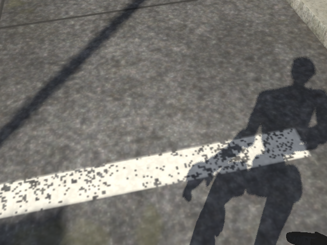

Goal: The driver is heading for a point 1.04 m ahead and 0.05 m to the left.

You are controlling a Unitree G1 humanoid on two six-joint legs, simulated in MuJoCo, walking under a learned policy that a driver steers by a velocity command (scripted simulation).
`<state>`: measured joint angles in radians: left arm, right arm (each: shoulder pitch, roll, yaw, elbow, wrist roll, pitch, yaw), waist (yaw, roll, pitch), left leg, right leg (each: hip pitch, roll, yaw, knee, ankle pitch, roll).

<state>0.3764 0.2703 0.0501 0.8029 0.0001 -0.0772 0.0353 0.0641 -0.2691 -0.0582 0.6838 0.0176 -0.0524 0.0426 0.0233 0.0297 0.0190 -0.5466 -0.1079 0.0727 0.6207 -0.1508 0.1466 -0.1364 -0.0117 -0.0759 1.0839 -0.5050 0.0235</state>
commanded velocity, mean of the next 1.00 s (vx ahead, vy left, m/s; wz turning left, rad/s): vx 0.50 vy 0.00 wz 0.28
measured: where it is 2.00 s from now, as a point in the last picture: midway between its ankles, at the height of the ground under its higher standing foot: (163, 130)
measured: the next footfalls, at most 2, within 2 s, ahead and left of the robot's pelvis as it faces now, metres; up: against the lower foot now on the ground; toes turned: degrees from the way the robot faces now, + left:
right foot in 0.40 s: +0.41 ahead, -0.13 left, +0.00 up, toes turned +19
left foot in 0.92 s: +0.57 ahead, +0.18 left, +0.00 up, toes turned +18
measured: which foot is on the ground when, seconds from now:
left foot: down 0.00-0.42, up 0.44-0.90, down 0.92-1.00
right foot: up 0.00-0.38, down 0.40-0.92, up 0.94-1.00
